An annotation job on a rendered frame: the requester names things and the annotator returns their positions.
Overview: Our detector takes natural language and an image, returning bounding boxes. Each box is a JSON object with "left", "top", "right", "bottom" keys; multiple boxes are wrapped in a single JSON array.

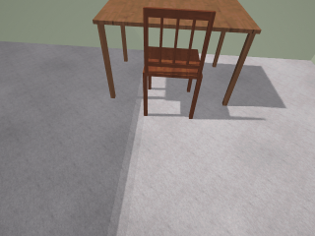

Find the table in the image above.
[{"left": 93, "top": 0, "right": 261, "bottom": 106}]

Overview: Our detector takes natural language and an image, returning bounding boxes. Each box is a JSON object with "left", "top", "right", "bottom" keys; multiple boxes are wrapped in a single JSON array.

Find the chair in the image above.
[{"left": 143, "top": 7, "right": 216, "bottom": 119}]

